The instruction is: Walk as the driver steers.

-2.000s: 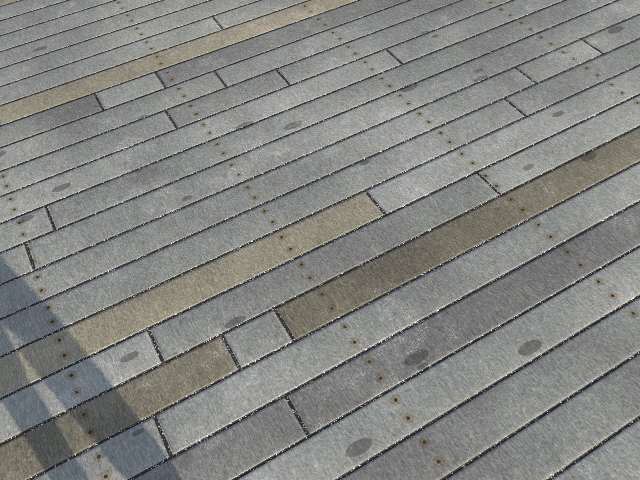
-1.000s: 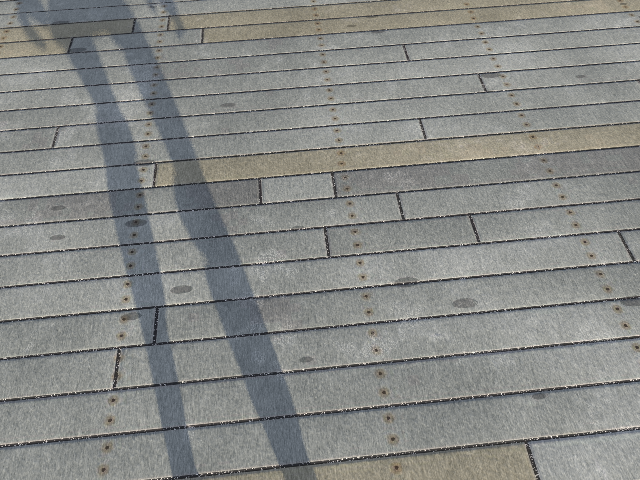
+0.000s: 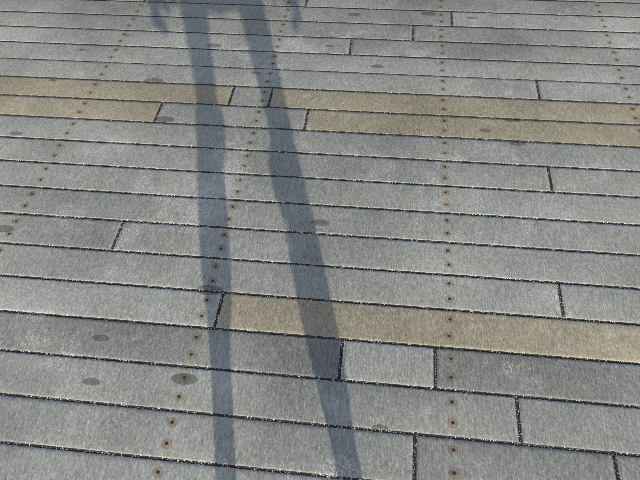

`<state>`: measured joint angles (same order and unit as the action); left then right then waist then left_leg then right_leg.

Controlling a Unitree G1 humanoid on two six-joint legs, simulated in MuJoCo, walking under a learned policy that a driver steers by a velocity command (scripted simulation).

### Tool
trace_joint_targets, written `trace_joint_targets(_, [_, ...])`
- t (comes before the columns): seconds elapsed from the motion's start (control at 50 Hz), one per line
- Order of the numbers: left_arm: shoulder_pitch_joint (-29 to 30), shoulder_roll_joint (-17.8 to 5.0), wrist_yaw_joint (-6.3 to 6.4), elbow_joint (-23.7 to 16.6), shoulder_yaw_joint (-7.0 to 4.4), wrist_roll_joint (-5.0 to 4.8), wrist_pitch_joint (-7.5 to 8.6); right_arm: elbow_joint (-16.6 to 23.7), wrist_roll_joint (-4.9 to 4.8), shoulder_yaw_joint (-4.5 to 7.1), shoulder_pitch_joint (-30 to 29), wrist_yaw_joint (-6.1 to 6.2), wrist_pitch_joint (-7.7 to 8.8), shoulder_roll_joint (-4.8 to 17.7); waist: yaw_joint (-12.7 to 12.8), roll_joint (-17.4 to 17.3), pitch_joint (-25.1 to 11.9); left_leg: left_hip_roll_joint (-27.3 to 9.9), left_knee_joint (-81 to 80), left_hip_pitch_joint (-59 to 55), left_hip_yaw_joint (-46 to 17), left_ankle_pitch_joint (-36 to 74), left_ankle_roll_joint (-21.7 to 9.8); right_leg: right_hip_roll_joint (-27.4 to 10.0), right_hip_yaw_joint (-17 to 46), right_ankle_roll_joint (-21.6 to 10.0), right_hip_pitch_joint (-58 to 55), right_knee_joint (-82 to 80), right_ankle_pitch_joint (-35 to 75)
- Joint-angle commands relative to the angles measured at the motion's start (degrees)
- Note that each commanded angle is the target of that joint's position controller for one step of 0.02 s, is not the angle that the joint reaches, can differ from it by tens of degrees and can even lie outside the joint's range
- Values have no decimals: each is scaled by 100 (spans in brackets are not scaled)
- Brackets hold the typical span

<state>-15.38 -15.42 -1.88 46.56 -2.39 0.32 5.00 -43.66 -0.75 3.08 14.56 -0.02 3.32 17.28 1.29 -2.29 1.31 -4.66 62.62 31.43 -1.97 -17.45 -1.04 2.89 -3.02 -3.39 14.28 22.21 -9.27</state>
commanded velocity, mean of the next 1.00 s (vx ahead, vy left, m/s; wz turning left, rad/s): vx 0.50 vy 0.00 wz -0.28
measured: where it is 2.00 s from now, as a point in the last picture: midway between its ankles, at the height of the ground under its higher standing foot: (396, 327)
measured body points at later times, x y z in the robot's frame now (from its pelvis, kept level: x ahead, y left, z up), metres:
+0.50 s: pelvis +0.28 +0.07 +0.00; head +0.31 +0.08 +0.45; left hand +0.37 +0.35 -0.13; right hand +0.38 -0.21 -0.11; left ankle +0.32 +0.16 -0.74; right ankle +0.23 -0.09 -0.66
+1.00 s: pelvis +0.55 -0.02 -0.01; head +0.59 -0.04 +0.44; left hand +0.77 +0.20 -0.11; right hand +0.57 -0.32 -0.13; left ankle +0.49 +0.16 -0.64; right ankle +0.59 -0.10 -0.74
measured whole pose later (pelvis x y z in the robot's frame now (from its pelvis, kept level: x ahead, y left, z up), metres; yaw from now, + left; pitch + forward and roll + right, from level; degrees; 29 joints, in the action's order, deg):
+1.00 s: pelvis +0.55 -0.02 -0.01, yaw -20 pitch +1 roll +0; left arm -11.6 -16.6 -1.9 41.9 -4.7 -0.9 2.6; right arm -46.5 -0.9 3.3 11.5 0.1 6.3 16.6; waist 0.5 -0.4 3.8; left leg -2.6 69.6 21.5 -1.2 -22.7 -0.1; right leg 5.2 -1.1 -6.3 20.8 29.6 -8.8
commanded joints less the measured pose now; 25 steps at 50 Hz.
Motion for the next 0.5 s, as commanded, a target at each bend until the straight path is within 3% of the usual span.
trace_joint_targets(0.02, [203, -845, 50, -286, -198, -17, 138, 331, 54, 97, 90, 42, -4, 346, -181, 629, -78, -348, -522, 569, -169, 652, 158, -1568, 1396, -1108, -290, -1472, 814])
trace_joint_targets(0.12, [-149, -989, 139, -79, -233, -91, 60, 523, 41, 10, -874, -43, 102, 131, 155, 532, 94, -158, -2379, 385, 75, 2174, 209, -1271, 680, -829, -499, -1531, 1093])
trace_joint_targets(0.2, [-576, -1076, 157, 165, -265, -146, -51, 722, -20, -1, -1479, -155, 161, 160, 371, 548, 247, -4, -3067, 439, 106, 2218, 118, -1542, 755, -792, -1141, -1321, 1010])
trace_joint_targets(0.26, [-580, -1159, 200, 264, -313, -173, -154, 791, -13, 39, -1483, -230, 197, 304, 220, 637, 208, 81, -3349, 323, 90, 1606, -100, -1791, 860, -659, -1681, -926, 1530])
trace_joint_targets(0.28, [-510, -1202, 214, 268, -329, -174, -181, 742, -4, 78, -1265, -233, 206, 393, 70, 695, 74, 183, -3409, -31, 180, 1398, -186, -1783, 832, -593, -1766, -652, 2127])
trace_joint_targets(0.3, [-378, -1211, 228, 256, -327, -181, -212, 597, 19, 160, -747, -216, 212, 526, -257, 692, -241, 362, -3571, -801, 364, 1380, -315, -1623, 663, -480, -1719, -30, 3018])
trace_joint_targets(0.32, [-427, -1017, 233, 239, -251, -142, -226, 349, 48, 306, 117, -160, 211, 812, -631, 549, -849, 302, -3517, -2222, 303, 1505, -501, -1303, 498, -310, -1213, 1072, 3119])
trace_joint_targets(0.34, [-529, -626, 233, 87, -90, 36, -208, 218, 112, 419, 1120, -85, 183, 1265, -931, -297, -1791, -928, -3327, -3988, -1076, 1655, -864, -863, 250, -81, 37, 2996, 1188])
trace_joint_targets(0.36, [-1244, -103, 184, 67, 52, -84, -83, 135, 116, 442, 1156, -122, 161, 1477, -513, -1736, -2349, -1927, -4119, -5408, -3636, 281, -1678, 73, 561, 164, 2108, 4615, -2404])
trace_joint_targets(0.38, [-780, -824, 157, 141, -112, -233, -2, 206, 60, 304, 1046, -115, 162, 882, -788, -876, -1874, -1765, -4428, -5041, -3513, -511, -1438, -264, 1140, 119, 2704, 5157, -2374])
trace_joint_targets(0.4, [-258, -1026, 140, -27, -189, -321, 43, 226, 59, 234, 685, -86, 177, 692, -751, -600, -1101, -1604, -4552, -4320, -2625, -333, -1191, -513, 1034, 64, 2947, 5133, -1807])
trace_joint_targets(0.42, [-32, -936, 167, -56, -185, -287, 39, 246, 92, 194, 319, -82, 191, 588, -568, -200, -734, -1393, -4726, -3597, -2042, 177, -1067, -772, 927, 99, 2730, 4906, -1303])
trace_joint_targets(0.44, [79, -872, 190, -40, -219, -204, -17, 239, 113, 142, 49, -98, 218, 369, -434, -100, -360, -1119, -4949, -3052, -1489, 621, -932, -906, 936, 117, 2552, 4583, -960])
trace_joint_targets(0.46, [-166, -763, 185, -10, -226, -219, -88, 217, 160, 141, -91, -87, 262, 373, -221, -434, -368, -1109, -5118, -2715, -1171, 917, -946, -1031, 984, 177, 2193, 4493, -697])
trace_joint_targets(0.5, [-300, -567, 188, 47, -214, -228, -219, 121, 151, 154, -181, -90, 347, 307, -109, -342, -229, -1026, -5375, -2387, -645, 1433, -999, -1078, 962, 274, 2036, 4353, -525])
Keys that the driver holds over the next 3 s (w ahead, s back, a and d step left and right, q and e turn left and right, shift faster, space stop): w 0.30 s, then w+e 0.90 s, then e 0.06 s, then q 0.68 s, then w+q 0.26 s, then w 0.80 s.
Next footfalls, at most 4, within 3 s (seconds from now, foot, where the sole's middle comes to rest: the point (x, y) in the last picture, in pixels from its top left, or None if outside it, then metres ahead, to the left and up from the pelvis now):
0.32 left None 0.36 0.16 -0.78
0.88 right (404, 415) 0.63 -0.11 -0.78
1.34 left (369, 286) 0.96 -0.04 -0.78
1.72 right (454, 326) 0.85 -0.24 -0.78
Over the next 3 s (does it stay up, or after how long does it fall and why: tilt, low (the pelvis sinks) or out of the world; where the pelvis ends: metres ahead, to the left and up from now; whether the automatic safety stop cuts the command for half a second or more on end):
stays up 1.28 -0.12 0.00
